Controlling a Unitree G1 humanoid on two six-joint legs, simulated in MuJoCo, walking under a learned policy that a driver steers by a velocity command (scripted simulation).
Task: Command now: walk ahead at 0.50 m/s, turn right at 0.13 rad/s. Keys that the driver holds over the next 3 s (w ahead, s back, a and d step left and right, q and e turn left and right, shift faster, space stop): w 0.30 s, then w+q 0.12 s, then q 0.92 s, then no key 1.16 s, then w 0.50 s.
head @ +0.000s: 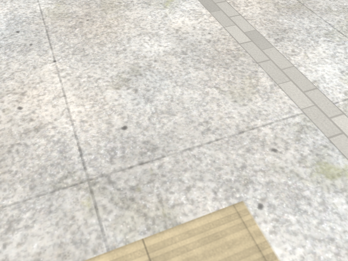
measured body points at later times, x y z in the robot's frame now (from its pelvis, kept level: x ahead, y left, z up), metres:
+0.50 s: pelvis +0.27 -0.05 +0.01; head +0.29 -0.07 +0.46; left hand +0.41 +0.20 -0.09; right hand +0.31 -0.30 -0.14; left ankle +0.17 +0.09 -0.64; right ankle +0.32 -0.11 -0.73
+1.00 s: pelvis +0.40 -0.03 +0.00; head +0.43 -0.01 +0.45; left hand +0.44 +0.25 -0.13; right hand +0.59 -0.25 -0.11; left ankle +0.46 +0.05 -0.73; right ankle +0.38 -0.15 -0.65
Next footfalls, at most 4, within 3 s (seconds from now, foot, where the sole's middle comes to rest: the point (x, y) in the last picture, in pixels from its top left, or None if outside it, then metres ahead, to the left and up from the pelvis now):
0.36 right None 0.36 -0.12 -0.77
0.86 left None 0.50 0.07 -0.77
1.30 right None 0.51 -0.13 -0.77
1.68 left None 0.36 0.03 -0.77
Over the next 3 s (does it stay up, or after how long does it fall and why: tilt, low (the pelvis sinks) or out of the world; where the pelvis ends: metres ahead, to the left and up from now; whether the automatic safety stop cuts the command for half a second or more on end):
stays up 0.49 0.02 0.02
